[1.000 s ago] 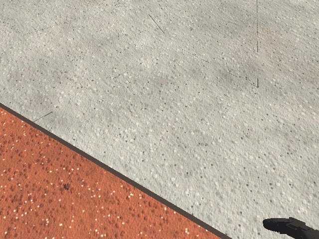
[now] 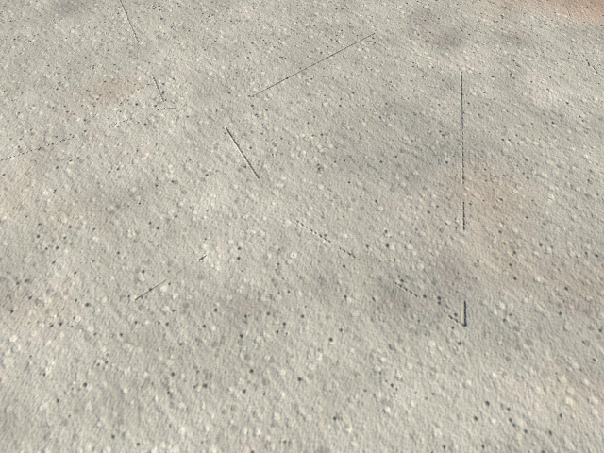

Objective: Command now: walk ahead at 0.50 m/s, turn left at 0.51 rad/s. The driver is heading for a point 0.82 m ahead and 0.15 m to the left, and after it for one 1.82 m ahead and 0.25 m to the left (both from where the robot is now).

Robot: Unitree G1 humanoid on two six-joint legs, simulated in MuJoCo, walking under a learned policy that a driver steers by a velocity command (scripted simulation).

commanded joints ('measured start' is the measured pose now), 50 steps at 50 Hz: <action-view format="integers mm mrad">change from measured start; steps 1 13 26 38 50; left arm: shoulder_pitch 20 -108 -507 -172 2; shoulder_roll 156 126 120 139 170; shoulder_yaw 30 25 3 22 29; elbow -29 -169 -331 -219 -88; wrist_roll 2 30 13 10 -12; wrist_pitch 0 39 50 22 -6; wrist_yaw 12 -22 -46 -22 -37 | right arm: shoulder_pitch -80 155 380 264 -73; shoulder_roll -40 -143 -198 -135 -62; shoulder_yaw -1 -49 -59 -25 29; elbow -90 -11 8 -40 -135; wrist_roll -3 36 23 2 1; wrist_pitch -13 -44 -52 -49 -42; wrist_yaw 2 -63 -71 -46 -13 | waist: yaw -18 -11 -143 -41 3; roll -104 -57 35 -86 -122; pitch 47 -45 -2 -32 12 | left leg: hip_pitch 43 485 643 71 68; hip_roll -52 91 43 -74 -13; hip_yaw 65 -378 -420 -216 -44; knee -75 -490 -435 427 -39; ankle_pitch -67 185 269 -290 -30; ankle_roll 51 234 164 4 -55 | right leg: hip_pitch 4 -649 -781 -196 -193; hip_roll -298 -153 -74 -289 -206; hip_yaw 36 309 281 636 330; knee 38 956 449 -9 -85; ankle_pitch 859 10 288 94 449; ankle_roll -70 58 83 -135 -138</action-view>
